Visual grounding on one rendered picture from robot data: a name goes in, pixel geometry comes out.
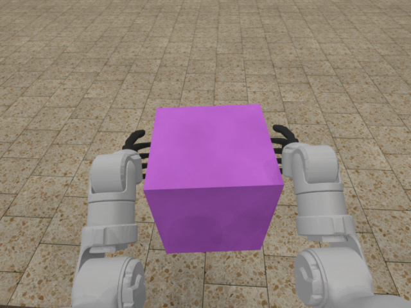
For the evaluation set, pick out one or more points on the left robot forearm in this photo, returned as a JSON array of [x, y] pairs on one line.
[[111, 209]]

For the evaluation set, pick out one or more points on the right robot hand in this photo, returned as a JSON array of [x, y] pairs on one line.
[[290, 139]]

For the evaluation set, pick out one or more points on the robot left upper arm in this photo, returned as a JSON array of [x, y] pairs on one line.
[[112, 282]]

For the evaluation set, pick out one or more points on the left robot hand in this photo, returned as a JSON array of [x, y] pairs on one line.
[[129, 145]]

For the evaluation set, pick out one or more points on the right robot forearm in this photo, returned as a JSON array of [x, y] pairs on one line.
[[318, 187]]

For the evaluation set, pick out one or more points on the robot right upper arm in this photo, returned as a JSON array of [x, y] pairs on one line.
[[337, 277]]

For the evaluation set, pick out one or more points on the carton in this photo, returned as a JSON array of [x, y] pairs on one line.
[[212, 180]]

